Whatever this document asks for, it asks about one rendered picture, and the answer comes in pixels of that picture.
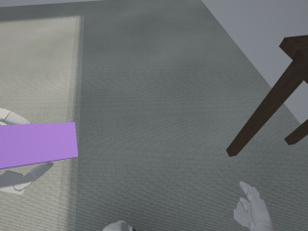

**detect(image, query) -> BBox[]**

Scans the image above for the left robot hand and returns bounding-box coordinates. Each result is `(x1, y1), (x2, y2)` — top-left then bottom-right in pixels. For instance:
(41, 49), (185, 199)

(0, 108), (54, 194)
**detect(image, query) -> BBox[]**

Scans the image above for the right robot hand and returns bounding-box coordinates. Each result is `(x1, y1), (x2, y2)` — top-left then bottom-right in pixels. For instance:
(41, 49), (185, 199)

(233, 181), (273, 231)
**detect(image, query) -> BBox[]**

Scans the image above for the robot left thigh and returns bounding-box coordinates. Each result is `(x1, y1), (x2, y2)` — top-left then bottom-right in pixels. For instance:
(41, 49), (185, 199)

(102, 221), (134, 231)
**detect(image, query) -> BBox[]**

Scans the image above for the sponge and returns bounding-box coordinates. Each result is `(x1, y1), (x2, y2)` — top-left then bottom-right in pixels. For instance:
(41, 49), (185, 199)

(0, 122), (78, 169)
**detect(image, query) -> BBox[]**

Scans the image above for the table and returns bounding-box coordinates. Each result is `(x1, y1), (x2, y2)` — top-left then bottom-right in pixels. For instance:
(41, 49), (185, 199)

(226, 35), (308, 157)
